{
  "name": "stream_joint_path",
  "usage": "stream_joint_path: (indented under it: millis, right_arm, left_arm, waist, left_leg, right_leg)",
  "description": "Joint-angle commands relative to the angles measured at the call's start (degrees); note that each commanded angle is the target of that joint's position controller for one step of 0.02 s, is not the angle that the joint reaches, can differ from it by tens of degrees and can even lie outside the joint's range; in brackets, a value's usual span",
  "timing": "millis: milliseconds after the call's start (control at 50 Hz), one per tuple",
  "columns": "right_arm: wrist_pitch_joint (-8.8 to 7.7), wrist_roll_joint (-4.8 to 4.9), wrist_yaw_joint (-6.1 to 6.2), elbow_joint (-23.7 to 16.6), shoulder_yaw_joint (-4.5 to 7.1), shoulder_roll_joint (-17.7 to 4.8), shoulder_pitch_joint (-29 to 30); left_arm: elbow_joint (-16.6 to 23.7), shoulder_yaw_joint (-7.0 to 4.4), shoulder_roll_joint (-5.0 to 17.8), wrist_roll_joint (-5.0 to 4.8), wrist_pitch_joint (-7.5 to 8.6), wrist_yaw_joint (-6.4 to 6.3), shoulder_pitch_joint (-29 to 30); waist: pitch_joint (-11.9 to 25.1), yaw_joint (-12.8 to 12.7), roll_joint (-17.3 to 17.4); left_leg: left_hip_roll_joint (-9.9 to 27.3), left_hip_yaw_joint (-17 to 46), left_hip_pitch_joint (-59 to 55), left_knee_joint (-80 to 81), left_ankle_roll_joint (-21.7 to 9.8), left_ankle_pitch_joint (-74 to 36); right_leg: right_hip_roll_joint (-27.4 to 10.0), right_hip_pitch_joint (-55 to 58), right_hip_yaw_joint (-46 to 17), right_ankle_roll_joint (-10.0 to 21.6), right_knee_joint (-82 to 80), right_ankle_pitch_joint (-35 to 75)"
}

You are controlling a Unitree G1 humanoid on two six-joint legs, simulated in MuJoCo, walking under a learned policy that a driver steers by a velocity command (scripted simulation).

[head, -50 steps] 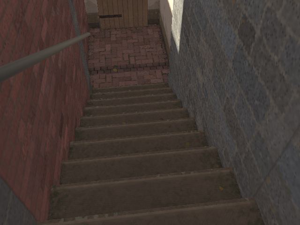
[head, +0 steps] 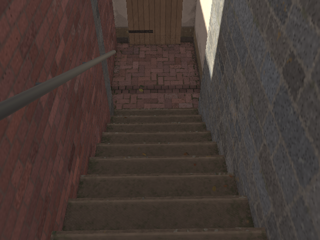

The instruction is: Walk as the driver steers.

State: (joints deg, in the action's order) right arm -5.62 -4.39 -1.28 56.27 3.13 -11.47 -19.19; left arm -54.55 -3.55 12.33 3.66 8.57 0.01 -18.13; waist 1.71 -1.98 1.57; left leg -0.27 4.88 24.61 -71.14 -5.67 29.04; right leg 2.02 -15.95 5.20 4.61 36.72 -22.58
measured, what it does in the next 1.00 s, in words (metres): goes down: left foot, then right foot 0.17 m lower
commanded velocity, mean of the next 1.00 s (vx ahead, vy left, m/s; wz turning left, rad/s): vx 0.44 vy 0.00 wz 0.00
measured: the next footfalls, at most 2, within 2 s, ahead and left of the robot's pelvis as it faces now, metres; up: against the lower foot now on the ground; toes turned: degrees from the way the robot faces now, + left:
left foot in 0.22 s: +0.11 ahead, +0.14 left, +0.00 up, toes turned +2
right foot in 0.58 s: +0.32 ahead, -0.06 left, -0.17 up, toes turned -3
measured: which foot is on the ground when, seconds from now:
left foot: up 0.00-0.20, down 0.22-0.60, up 0.62-1.00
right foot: down 0.00-0.20, up 0.22-0.56, down 0.58-1.00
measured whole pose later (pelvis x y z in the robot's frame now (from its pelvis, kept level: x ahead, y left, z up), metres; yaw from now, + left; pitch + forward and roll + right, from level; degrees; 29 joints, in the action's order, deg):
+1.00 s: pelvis +0.45 +0.06 -0.27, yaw -3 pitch +3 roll -5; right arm -3.2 -4.9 -4.3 50.5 -1.6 -13.4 -7.4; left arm -57.7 3.2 7.3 3.4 6.2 -0.3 -30.4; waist 3.7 -6.1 4.2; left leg 5.3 -0.6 29.2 -25.4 -1.8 -22.5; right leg 4.0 -16.8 3.0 0.7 66.0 -50.3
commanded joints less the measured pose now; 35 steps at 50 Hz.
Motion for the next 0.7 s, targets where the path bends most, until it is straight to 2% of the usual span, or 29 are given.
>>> stream_joint_path:
  millis: [20, 40, 80, 100, 140, 180, 200, 220, 240, 260, 280, 300, 320, 340, 360, 380, 400, 420, 460, 480, 520, 560, 580, 600, 620, 640, 660, 680, 700]
  right_arm:
    - [-0.40, -1.97, 0.63, -6.2, -0.90, 0.2, 6.9]
    - [0.63, -2.99, 0.67, -5.7, -1.84, 2.1, 6.6]
    - [1.73, -1.73, -0.90, -5.8, -2.04, 0.9, 5.8]
    - [0.84, -2.00, -2.51, -2.6, -2.25, 0.8, -1.6]
    - [-0.49, -2.03, -3.94, -1.7, -0.95, -2.3, -8.0]
    - [-1.02, -1.85, -2.47, -2.3, 1.04, -5.0, -13.9]
    - [-1.04, -1.77, -0.77, 1.2, 2.72, -7.0, -26.1]
    - [-0.88, -2.80, 0.94, 4.1, 3.36, -10.2, -34.6]
    - [-1.96, -0.79, 0.52, 1.5, 0.77, -11.8, -32.7]
    - [-3.34, 0.02, -0.59, 1.9, 1.07, -11.2, -28.7]
    - [-3.55, 1.14, -0.81, 1.5, -0.18, -5.9, -20.8]
    - [-2.86, 1.93, -1.28, 0.0, -1.58, -1.1, -14.3]
    - [-2.23, 1.03, -1.38, -1.6, -2.92, 2.7, -8.1]
    - [-1.18, -0.75, -0.68, -3.2, -4.09, 5.4, -2.0]
    - [-1.04, -1.16, -0.22, -5.0, -4.20, 3.1, 0.2]
    - [-2.13, -1.04, 1.71, -5.8, -4.87, 5.0, 0.0]
    - [-2.87, -0.53, 2.46, -4.3, -5.06, 2.5, -4.3]
    - [-3.44, -0.15, 3.20, -4.5, -4.70, 0.2, -6.5]
    - [-3.43, -0.19, 1.15, -2.6, -3.96, -5.7, -11.3]
    - [-3.27, -0.15, -0.21, -1.7, -4.02, -6.3, -13.2]
    - [-2.89, 1.69, -1.09, -1.3, -4.71, -5.8, -13.4]
    - [-0.93, 2.54, -1.57, -0.7, -3.46, -8.5, -10.4]
    - [-0.09, 0.05, -3.55, 0.3, -3.46, -8.2, -10.0]
    - [-0.78, -0.31, -5.03, 2.9, -4.12, -2.5, -19.2]
    - [-1.25, 0.55, -5.11, 0.2, -5.00, 1.6, -20.8]
    - [-2.16, 1.31, -4.25, -7.3, -4.22, -3.1, -8.0]
    - [-1.76, 0.31, -3.08, -8.2, -4.10, -4.2, -2.9]
    - [-1.45, -1.10, -1.38, -7.7, -4.40, -3.1, -1.2]
    - [-0.67, -1.53, -1.19, -6.4, -4.50, -2.1, -1.3]
  left_arm:
    - [-1.1, 1.70, 0.5, 0.46, -1.68, -0.25, -4.0]
    - [-0.2, 2.71, -2.2, 0.60, -2.13, -1.05, -1.9]
    - [-0.3, 2.24, 1.3, 0.25, -1.90, -1.68, -0.9]
    - [-0.4, 2.33, 3.0, 2.72, -2.00, -1.60, -0.5]
    - [-0.5, 2.53, 4.0, 3.26, -1.38, -0.63, -0.4]
    - [-0.2, 1.89, 7.4, 0.96, -0.58, -0.30, 2.0]
    - [1.4, 0.49, 10.0, -0.06, -0.67, 0.42, 4.9]
    - [3.2, 0.20, 7.2, 0.78, -0.65, 1.81, 7.1]
    - [4.5, 2.09, -5.1, 1.33, 0.31, 2.72, -2.8]
    - [7.1, 1.48, -3.2, -0.71, 0.48, 2.43, 2.2]
    - [8.3, 1.28, -0.1, 0.48, -0.60, 1.54, 6.3]
    - [6.5, 0.67, 1.7, 1.35, -1.98, 0.37, 4.8]
    - [4.8, 1.42, 0.4, 2.34, -3.09, -0.42, 1.0]
    - [2.8, 3.28, -3.0, 4.31, -3.79, 0.32, -3.4]
    - [1.1, 3.48, -4.0, 4.33, -4.00, 1.19, -7.2]
    - [1.9, 3.62, -2.8, 4.69, -3.23, 2.60, -4.9]
    - [2.6, 3.17, -0.9, 3.91, -2.86, 3.33, -1.4]
    - [4.1, 3.18, 1.0, 2.15, -2.54, 3.54, 2.3]
    - [5.8, 3.20, 0.7, 0.42, -3.14, 4.08, 5.2]
    - [7.1, 3.12, 1.3, 0.85, -3.94, 3.90, 6.5]
    - [9.4, 2.93, 3.0, 1.84, -5.42, 2.60, 9.3]
    - [6.2, 2.43, 5.1, 0.82, -5.05, 1.93, 0.5]
    - [3.0, 0.26, 8.9, 0.41, -3.99, 1.36, -11.9]
    - [-1.1, -1.75, 13.4, 1.60, -4.33, 1.42, -25.5]
    - [-2.2, -1.97, 14.8, 2.22, -4.36, 2.50, -27.6]
    - [-1.7, -3.14, 15.8, 3.19, -3.79, 2.94, -21.1]
    - [-1.4, -1.44, 9.6, 2.02, -3.54, 3.10, -15.0]
    - [1.0, 2.76, -1.8, 2.53, -2.59, 2.72, -6.6]
    - [1.1, 4.78, -4.8, 3.66, -2.42, 2.23, -2.3]
  waist:
    - [-6.7, -0.2, 1.4]
    - [-5.7, 1.0, -1.3]
    - [-3.9, 1.9, -3.2]
    - [-3.5, 3.6, -4.6]
    - [-3.5, 6.0, -3.6]
    - [-1.3, 10.7, -2.3]
    - [0.6, 16.5, 2.4]
    - [2.0, 19.7, 11.7]
    - [10.4, 9.1, 12.6]
    - [-1.0, 8.7, 6.3]
    - [-4.4, 6.4, 3.6]
    - [-2.2, 3.3, -1.5]
    - [-0.8, -0.2, -2.8]
    - [-3.4, -3.2, -2.5]
    - [-4.1, -4.6, 0.2]
    - [-2.5, -1.8, -1.4]
    - [-2.2, -0.1, 1.3]
    - [-1.8, 2.1, -2.4]
    - [-4.0, 3.7, 0.6]
    - [-5.4, 4.1, 1.3]
    - [-8.1, 4.0, 0.0]
    - [-7.7, 1.3, -3.0]
    - [-3.0, -3.3, -3.2]
    - [11.6, -4.5, -16.2]
    - [13.8, -3.0, -15.5]
    - [3.9, -6.1, -9.8]
    - [-0.4, -4.4, -4.0]
    - [-1.6, -0.1, 6.0]
    - [-6.6, 3.8, 2.1]
  left_leg:
    - [6.5, 4.3, 25.1, -5.2, -0.2, -7.9]
    - [8.0, 2.7, 20.0, 1.1, 0.7, -10.2]
    - [6.3, -6.0, 5.4, 13.1, 3.7, -14.2]
    - [4.4, -8.1, -6.3, 3.3, 3.5, -26.0]
    - [2.5, -10.2, -11.4, 3.2, 2.8, -25.6]
    - [-1.2, -13.6, -22.7, 12.8, 2.3, -19.4]
    - [-4.0, -14.5, -29.9, 21.9, 2.1, -13.3]
    - [2.6, 1.4, -33.1, 34.2, -4.6, -14.5]
    - [15.5, 28.0, -35.7, 39.4, -16.7, -41.3]
    - [22.9, 37.4, -28.4, 42.8, -21.9, -35.6]
    - [24.8, 38.4, -22.6, 42.3, -20.5, -22.8]
    - [21.5, 33.7, -15.0, 39.2, -18.4, -19.1]
    - [18.4, 25.6, -4.9, 36.7, -16.3, -23.1]
    - [13.0, 16.9, 7.8, 34.3, -12.3, -22.0]
    - [10.1, 10.4, 20.0, 34.4, -11.7, -17.1]
    - [4.4, 3.7, 20.9, 32.1, -8.8, -8.7]
    - [5.6, 5.1, 20.5, 30.6, -9.4, -5.7]
    - [2.6, -0.9, 23.3, 28.1, -6.6, -1.9]
    - [2.0, -3.0, 31.2, 27.4, -6.3, 7.2]
    - [4.5, 0.7, 28.7, 26.3, -7.7, 10.3]
    - [10.2, 10.4, 13.3, 23.4, -10.2, 3.7]
    - [10.0, 13.9, -3.0, 9.3, -8.9, -5.3]
    - [7.1, 11.6, 3.3, -3.9, -7.5, -15.0]
    - [-2.8, 4.5, 14.7, -34.3, -2.1, -1.7]
    - [-7.3, 1.3, 36.5, -50.4, 1.1, 15.6]
    - [-5.8, 4.0, 56.7, -49.7, 2.6, 6.7]
    - [0.1, 5.5, 62.7, -44.4, 2.0, -1.0]
    - [5.6, 9.2, 54.8, -19.8, 1.3, -20.8]
    - [9.6, 7.0, 43.2, -11.2, -0.2, -28.1]
  right_leg:
    - [-22.1, 3.7, -26.2, 16.0, -21.2, 6.0]
    - [-18.8, -0.9, -20.9, 13.6, -22.2, 6.1]
    - [-11.2, -12.6, -8.2, 9.3, -21.9, 4.4]
    - [-9.2, -23.4, -5.2, 7.9, -18.1, 7.9]
    - [-9.3, -27.7, -3.2, 7.0, -10.8, 12.9]
    - [-8.9, -29.8, -1.9, 6.3, 2.8, 19.9]
    - [-6.1, -31.2, -0.9, 6.7, 19.0, 19.5]
    - [1.3, -36.2, -2.2, 4.4, 45.7, -0.9]
    - [5.6, -39.0, -13.8, 4.4, 52.6, -12.4]
    - [3.7, -52.0, -17.3, 2.7, 56.0, -9.6]
    - [-2.6, -59.3, -17.2, 0.8, 54.9, -3.9]
    - [-4.5, -55.8, -15.5, -1.1, 53.2, 0.7]
    - [-5.9, -48.6, -14.1, -2.7, 47.6, 6.7]
    - [-8.1, -39.1, -13.2, -2.5, 39.4, 18.4]
    - [-7.0, -27.0, -8.2, -3.6, 37.9, 22.2]
    - [-8.0, -23.6, -8.7, -3.5, 26.9, 41.9]
    - [-7.7, -22.1, -7.5, -4.7, 25.1, 44.6]
    - [-7.5, -14.1, -5.0, -5.0, 10.8, 52.8]
    - [-2.6, 4.0, 2.2, -7.7, 7.6, 42.2]
    - [-2.6, 4.7, 1.0, -8.0, 6.8, 37.6]
    - [-5.1, -1.7, -4.2, -5.4, -4.7, 25.4]
    - [-7.8, -0.7, -6.2, -2.1, -26.5, 28.4]
    - [-6.8, 15.4, -3.5, 0.5, -20.7, 33.2]
    - [-13.7, 38.5, -10.1, 12.2, -3.0, 58.5]
    - [-20.3, 48.2, -22.3, 21.1, 2.8, 68.9]
    - [-25.4, 44.5, -37.8, 22.6, -4.4, 37.5]
    - [-25.7, 37.1, -36.2, 19.2, -8.6, 15.2]
    - [-20.6, 24.8, -26.9, 12.6, -10.6, 14.9]
    - [-18.7, 4.2, -23.9, 14.2, -13.6, 21.5]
